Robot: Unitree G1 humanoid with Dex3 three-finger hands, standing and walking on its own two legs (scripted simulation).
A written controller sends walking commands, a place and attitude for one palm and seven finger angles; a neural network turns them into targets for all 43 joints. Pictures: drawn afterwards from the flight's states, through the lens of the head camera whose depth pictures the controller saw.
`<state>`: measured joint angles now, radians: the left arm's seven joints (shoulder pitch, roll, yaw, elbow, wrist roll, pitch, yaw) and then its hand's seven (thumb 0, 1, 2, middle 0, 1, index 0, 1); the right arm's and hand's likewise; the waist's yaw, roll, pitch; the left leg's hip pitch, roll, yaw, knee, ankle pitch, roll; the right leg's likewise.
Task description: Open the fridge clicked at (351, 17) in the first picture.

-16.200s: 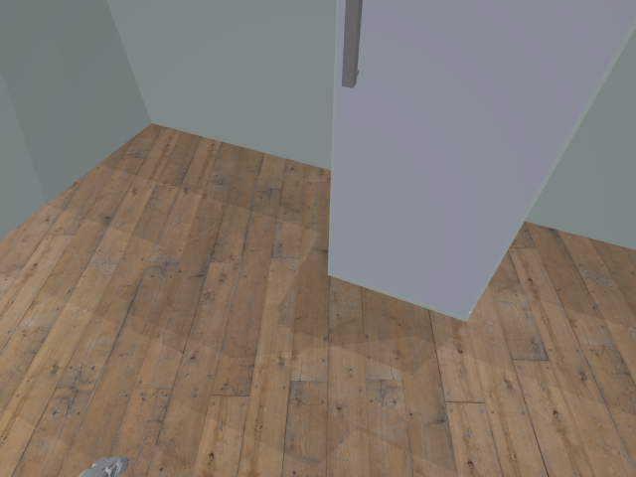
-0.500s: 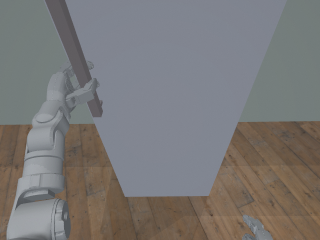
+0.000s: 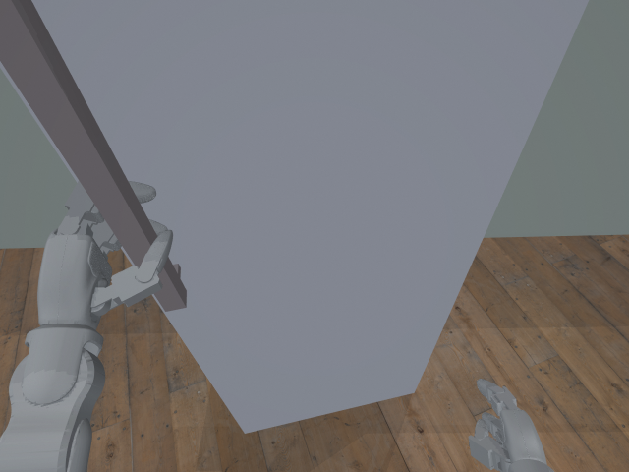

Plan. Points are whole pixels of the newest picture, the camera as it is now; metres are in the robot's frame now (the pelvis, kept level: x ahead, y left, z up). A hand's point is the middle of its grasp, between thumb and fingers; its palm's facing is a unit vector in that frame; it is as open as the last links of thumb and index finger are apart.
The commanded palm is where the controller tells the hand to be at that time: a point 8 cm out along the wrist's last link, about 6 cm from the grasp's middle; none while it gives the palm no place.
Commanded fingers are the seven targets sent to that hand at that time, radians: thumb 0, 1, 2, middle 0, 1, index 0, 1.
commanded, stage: walk backward, drawing the door open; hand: left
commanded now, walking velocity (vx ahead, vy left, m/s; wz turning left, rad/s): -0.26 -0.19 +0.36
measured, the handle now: (120, 187) +0.32 +0.20 +0.25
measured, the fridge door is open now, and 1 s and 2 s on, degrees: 12 39 75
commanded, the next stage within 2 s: stop walking and hold the door back in 1.84 s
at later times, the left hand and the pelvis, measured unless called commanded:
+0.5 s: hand (171, 327) +0.21 +0.14 +0.18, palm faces +0.49 -0.82 -0.30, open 7.4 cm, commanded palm +0.15 +0.17 +0.20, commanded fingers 0.00 0.90 0.90 -0.45 -1.40 -0.45 -1.40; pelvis -0.01 -0.09 +0.00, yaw +16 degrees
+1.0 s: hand (262, 461) +0.11 +0.04 +0.18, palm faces +0.75 -0.60 -0.28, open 7.3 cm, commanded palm +0.05 +0.06 +0.19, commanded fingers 0.00 0.90 0.90 -0.45 -1.40 -0.45 -1.40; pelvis -0.01 -0.26 +0.00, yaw +36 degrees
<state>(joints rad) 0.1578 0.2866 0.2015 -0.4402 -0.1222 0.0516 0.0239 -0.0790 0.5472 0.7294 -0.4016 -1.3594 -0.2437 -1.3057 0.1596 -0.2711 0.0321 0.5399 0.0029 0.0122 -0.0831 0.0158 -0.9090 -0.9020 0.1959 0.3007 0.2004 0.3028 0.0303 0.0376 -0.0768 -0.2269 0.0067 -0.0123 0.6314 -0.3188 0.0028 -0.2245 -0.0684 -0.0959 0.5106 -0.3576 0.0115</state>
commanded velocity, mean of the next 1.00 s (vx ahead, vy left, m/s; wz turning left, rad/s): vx -0.21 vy -0.26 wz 0.50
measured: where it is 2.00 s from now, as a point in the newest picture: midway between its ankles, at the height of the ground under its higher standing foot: outside the picture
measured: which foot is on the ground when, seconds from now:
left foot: down 0.00-0.24, up 0.26-0.56, down 0.58-0.84, up 0.86-1.00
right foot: down 0.00-0.04, up 0.06-0.20, down 0.22-0.58, up 0.60-0.80, down 0.82-1.00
